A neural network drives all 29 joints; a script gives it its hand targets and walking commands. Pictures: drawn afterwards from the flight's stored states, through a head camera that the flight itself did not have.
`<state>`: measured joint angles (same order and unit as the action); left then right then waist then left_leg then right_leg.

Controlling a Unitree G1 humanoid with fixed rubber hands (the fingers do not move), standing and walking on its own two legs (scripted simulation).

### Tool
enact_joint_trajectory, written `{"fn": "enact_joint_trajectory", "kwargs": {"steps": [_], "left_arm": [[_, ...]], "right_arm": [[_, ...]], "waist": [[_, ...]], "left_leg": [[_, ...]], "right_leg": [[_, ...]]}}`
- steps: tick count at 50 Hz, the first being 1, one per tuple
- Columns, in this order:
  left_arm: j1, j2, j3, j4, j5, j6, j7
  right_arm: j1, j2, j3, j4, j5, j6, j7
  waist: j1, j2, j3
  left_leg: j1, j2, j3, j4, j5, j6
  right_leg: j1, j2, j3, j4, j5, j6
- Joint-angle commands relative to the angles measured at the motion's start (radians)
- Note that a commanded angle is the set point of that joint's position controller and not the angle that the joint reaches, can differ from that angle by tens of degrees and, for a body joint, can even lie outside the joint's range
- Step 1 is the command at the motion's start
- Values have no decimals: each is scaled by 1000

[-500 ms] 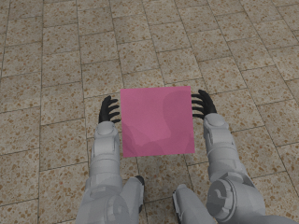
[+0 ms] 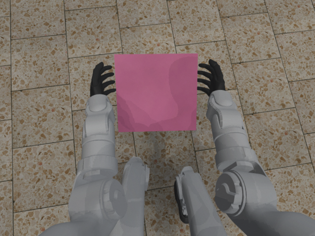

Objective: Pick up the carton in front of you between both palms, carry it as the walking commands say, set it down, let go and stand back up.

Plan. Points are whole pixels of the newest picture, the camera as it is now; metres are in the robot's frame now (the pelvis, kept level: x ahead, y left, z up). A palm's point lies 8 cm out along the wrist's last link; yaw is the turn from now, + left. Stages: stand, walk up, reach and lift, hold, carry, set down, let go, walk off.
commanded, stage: set down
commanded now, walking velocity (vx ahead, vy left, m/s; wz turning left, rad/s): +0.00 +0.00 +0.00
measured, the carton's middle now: (155, 91) +0.49 +0.05 -0.21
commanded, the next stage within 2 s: none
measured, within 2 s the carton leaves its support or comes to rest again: rests again in 1.32 s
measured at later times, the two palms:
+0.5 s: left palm (104, 100) +0.45 +0.22 -0.24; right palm (190, 94) +0.49 -0.07 -0.23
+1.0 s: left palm (108, 94) +0.50 +0.23 -0.33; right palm (185, 91) +0.53 -0.07 -0.33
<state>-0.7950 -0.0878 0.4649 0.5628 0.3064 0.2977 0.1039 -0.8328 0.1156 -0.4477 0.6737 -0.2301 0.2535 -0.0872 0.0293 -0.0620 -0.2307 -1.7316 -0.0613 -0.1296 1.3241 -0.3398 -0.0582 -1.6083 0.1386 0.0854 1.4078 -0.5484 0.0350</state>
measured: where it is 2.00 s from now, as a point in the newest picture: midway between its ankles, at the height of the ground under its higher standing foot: (157, 198)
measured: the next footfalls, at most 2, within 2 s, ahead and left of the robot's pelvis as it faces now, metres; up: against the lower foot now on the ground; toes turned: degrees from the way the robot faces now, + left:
none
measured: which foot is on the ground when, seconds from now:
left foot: down 0.00-1.00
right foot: down 0.00-1.00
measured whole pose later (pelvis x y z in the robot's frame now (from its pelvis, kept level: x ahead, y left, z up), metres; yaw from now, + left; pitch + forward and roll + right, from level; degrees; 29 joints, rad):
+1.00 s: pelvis -0.04 +0.01 -0.19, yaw -6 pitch +43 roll -3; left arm -1.40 0.22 0.52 0.88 0.23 0.27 -0.01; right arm -1.49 -0.13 -0.33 0.98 -0.12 0.23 -0.15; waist 0.14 -0.05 0.20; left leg -2.30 -0.05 -0.10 1.99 -0.45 -0.06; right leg -2.17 0.24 0.08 2.07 -0.67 0.11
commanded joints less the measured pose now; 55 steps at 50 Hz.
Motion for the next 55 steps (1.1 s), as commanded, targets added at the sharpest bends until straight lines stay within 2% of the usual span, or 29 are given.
{"fn": "enact_joint_trajectory", "kwargs": {"steps": [1, 5, 11, 17, 25, 30, 38, 40, 42, 44, 49, 55], "left_arm": [[-598, -903, -570, 137, -179, -44, -321], [-638, -868, -563, 126, -209, -63, -320], [-725, -779, -564, 75, -224, -75, -286], [-817, -725, -565, 64, -229, -60, -261], [-968, -684, -540, 94, -237, -37, -262], [-1065, -639, -525, 117, -258, -37, -261], [-1164, -530, -473, 182, -286, -40, -274], [-1119, -486, -397, 265, -247, -35, -283], [-1028, -461, -308, 352, -190, -26, -313], [-1013, -441, -248, 366, -164, -29, -338], [-992, -403, -203, 375, -144, -37, -372], [-917, -389, -195, 400, -120, -22, -413]], "right_arm": [[-675, 913, 581, -32, 144, -45, 226], [-742, 897, 624, -69, 177, -71, 187], [-811, 850, 655, -48, 220, -87, 158], [-874, 802, 617, 16, 239, -75, 151], [-1001, 699, 507, 79, 224, -65, 155], [-1133, 624, 491, 72, 243, -73, 151], [-1257, 570, 498, 124, 289, -66, 143], [-1236, 575, 475, 221, 270, -52, 150], [-1204, 561, 447, 230, 231, -43, 161], [-1138, 568, 406, 277, 185, -34, 165], [-1060, 596, 385, 319, 166, -28, 168], [-994, 610, 407, 333, 140, -11, 167]], "waist": [[33, 45, -906], [45, 11, -983], [85, 3, -1048], [106, 50, -1037], [88, 143, -969], [88, 155, -950], [134, 82, -894], [180, 11, -734], [185, -54, -598], [184, -89, -523], [206, -123, -516], [214, -143, -492]], "left_leg": [[637, -79, 180, 76, 293, 38], [593, -80, 177, 155, 342, 32], [590, -76, 175, 248, 371, 22], [612, -68, 179, 311, 354, 11], [609, -52, 176, 388, 289, -8], [603, -44, 164, 447, 254, -10], [521, -26, 184, 532, 200, 7], [375, -22, 190, 528, 121, 21], [276, -25, 194, 542, 125, 37], [193, -26, 204, 552, 125, 44], [127, -20, 214, 576, 186, 46], [55, -12, 215, 595, 188, 46]], "right_leg": [[157, 53, -90, -114, 294, 32], [135, 57, -105, -29, 343, 39], [27, 77, -133, 91, 315, 39], [-115, 94, -162, 182, 235, 32], [-298, 98, -187, 284, 120, 14], [-364, 91, -194, 356, 72, 5], [-338, 79, -191, 443, 33, 6], [-365, 80, -185, 454, -16, 9], [-358, 79, -188, 443, -7, 11], [-356, 80, -183, 434, 8, 12], [-302, 81, -163, 442, 110, 16], [-270, 69, -148, 443, 176, 22]]}}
